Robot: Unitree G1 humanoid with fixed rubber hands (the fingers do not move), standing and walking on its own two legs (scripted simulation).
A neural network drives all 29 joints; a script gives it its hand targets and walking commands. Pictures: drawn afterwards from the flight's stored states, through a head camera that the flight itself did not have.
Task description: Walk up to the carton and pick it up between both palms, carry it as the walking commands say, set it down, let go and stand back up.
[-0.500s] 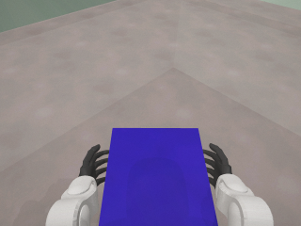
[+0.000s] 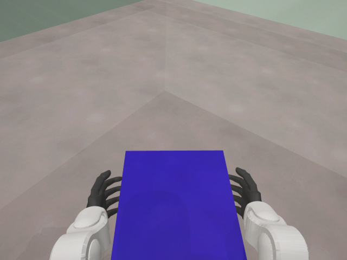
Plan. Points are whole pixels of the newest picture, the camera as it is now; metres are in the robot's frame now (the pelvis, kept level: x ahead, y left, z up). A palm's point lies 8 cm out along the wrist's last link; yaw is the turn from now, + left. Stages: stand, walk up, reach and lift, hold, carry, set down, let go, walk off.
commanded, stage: carry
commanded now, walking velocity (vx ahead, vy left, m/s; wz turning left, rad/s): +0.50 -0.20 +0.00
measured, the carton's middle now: (174, 222) +0.23 +0.00 +0.00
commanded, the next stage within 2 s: none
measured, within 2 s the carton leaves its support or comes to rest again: neither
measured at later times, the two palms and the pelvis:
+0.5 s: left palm (156, 105) +0.55 +0.03 +0.08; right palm (247, 99) +0.58 -0.26 +0.08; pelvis +0.33 -0.14 +0.00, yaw +5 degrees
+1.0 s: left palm (171, 48) +0.90 -0.03 +0.09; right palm (241, 49) +0.89 -0.33 +0.10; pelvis +0.67 -0.17 +0.01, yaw +0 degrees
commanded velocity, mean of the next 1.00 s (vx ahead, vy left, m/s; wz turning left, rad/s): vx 0.50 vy -0.20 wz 0.00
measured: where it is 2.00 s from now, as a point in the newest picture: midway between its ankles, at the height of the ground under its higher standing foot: (205, 125)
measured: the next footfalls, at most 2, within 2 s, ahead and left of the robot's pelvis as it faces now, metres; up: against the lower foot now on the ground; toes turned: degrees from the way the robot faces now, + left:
right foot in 0.26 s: +0.38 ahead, -0.20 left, +0.00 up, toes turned -6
left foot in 0.76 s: +0.66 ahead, -0.06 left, +0.00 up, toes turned +13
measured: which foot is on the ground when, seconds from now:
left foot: down 0.00-0.28, up 0.30-0.74, down 0.76-1.00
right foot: up 0.00-0.24, down 0.26-0.80, up 0.82-1.00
